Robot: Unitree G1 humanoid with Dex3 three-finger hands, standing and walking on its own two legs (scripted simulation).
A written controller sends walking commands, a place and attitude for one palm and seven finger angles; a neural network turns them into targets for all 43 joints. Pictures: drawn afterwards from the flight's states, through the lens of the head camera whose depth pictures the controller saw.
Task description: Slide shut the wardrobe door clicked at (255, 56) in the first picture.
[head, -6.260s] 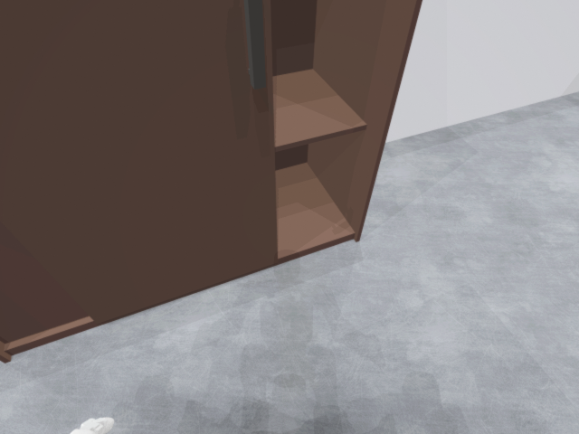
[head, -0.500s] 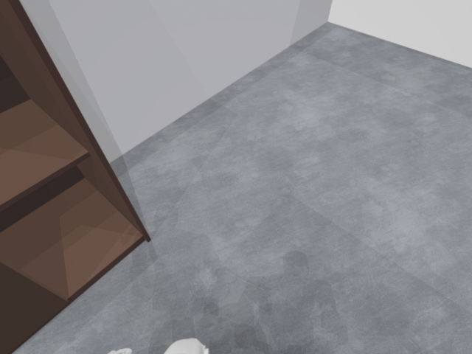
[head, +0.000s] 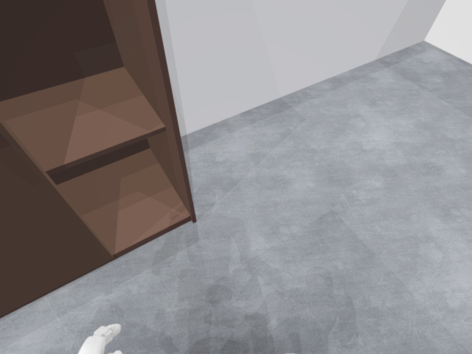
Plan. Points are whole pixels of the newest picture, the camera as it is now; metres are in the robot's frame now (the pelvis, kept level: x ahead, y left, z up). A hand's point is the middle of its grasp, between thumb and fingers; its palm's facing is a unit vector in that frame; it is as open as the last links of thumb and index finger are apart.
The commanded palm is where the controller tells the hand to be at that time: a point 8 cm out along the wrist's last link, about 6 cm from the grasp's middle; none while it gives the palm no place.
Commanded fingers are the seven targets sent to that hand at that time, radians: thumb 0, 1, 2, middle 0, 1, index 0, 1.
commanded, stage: turn to face it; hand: left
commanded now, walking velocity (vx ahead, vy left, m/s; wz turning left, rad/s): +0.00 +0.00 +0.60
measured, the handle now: out of the picture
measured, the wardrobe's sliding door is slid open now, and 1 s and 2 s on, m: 0.37 0.37 0.37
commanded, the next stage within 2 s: take the last steps up to it in 0.90 s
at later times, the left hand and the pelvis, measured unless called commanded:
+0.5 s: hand out of the picture -0.04 +0.25 -0.19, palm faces +0.34 -0.90 -0.26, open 7.4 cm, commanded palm none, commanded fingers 0.00 0.90 0.90 -0.20 -0.30 -0.20 -0.30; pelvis -0.01 +0.03 -0.02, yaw +19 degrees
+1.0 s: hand out of the picture +0.00 +0.22 -0.15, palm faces +0.49 -0.83 -0.27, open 7.4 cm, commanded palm none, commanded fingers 0.00 0.90 0.90 -0.20 -0.30 -0.20 -0.30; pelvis +0.01 +0.01 +0.00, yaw +30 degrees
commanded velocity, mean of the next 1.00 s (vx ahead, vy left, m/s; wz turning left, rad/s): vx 0.01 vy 0.00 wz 0.41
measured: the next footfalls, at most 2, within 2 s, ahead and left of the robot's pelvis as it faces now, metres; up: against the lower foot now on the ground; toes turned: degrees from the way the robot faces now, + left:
right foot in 0.06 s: +0.04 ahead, -0.14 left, +0.00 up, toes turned +1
left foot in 0.44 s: +0.01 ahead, +0.14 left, +0.00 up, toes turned +23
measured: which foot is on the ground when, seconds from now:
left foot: down 0.00-0.06, up 0.08-0.42, down 0.44-0.94, up 0.96-1.00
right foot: up 0.00-0.04, down 0.06-0.44, up 0.46-0.92, down 0.94-1.00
